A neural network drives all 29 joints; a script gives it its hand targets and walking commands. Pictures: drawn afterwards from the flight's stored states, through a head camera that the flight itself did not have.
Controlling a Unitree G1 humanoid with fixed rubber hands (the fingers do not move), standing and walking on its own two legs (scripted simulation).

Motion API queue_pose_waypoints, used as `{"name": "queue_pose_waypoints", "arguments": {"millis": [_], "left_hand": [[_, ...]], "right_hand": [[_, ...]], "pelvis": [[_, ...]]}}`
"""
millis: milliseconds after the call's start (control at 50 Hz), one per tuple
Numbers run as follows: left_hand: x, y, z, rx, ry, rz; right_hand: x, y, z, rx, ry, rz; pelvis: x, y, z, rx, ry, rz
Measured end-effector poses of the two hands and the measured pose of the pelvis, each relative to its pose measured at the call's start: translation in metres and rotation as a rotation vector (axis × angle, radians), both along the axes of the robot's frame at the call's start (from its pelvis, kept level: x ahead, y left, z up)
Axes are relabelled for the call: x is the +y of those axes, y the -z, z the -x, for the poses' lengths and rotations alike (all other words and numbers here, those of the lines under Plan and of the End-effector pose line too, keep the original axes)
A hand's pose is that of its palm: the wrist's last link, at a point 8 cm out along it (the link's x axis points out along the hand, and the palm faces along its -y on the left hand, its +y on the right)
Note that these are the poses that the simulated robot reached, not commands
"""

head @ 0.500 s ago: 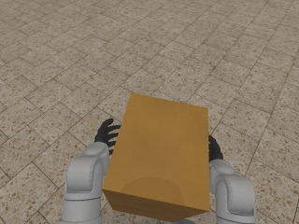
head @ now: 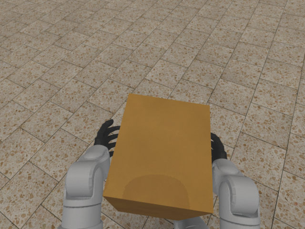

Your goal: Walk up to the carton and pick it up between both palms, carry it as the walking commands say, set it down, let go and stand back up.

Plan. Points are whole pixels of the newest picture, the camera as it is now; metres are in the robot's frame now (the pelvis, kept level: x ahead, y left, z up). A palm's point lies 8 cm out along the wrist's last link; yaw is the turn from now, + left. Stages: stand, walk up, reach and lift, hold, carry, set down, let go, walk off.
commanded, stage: carry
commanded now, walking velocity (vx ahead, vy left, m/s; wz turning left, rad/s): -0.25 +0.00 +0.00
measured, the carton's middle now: (157, 166) +0.28 -0.03 -0.01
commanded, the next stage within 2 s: none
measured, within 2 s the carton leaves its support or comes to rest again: neither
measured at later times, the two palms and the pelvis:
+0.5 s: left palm (104, 56) +0.64 +0.11 +0.07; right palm (184, 56) +0.64 -0.16 +0.04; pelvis +0.35 -0.02 +0.00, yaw -2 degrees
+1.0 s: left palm (102, 24) +0.81 +0.12 +0.09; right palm (171, 14) +0.84 -0.15 +0.09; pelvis +0.55 -0.05 +0.00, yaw -1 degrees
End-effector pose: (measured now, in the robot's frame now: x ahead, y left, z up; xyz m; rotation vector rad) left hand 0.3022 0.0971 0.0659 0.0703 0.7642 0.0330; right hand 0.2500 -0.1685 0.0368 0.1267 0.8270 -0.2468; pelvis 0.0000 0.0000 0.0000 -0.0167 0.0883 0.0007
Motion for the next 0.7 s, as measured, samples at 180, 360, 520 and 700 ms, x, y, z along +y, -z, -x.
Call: {"name": "queue_pose_waypoints", "arguments": {"millis": [180, 360, 520, 700], "left_hand": [[0.011, -0.017, -0.122, -0.065, -0.169, 0.092], [0.060, -0.019, -0.254, -0.155, -0.327, 0.059], [0.003, -0.006, -0.353, 0.008, -0.153, -0.005], [-0.048, -0.020, -0.423, -0.028, -0.053, 0.082]], "right_hand": [[0.004, -0.053, -0.179, -0.066, -0.140, 0.070], [0.056, -0.037, -0.347, -0.151, -0.313, 0.050], [-0.002, -0.004, -0.392, 0.005, -0.108, -0.039], [-0.053, -0.047, -0.441, -0.041, -0.016, 0.057]], "pelvis": [[-0.037, -0.020, -0.136, 0.007, -0.091, -0.076], [-0.026, 0.020, -0.295, -0.047, -0.013, -0.066], [-0.026, 0.000, -0.357, -0.040, 0.049, -0.075], [-0.061, -0.019, -0.421, -0.028, -0.051, -0.079]]}}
